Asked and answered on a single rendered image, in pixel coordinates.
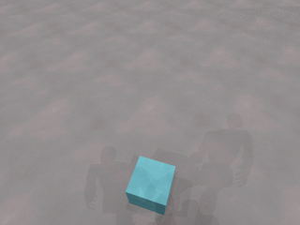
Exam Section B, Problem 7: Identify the carton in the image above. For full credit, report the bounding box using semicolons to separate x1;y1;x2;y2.
126;156;175;215

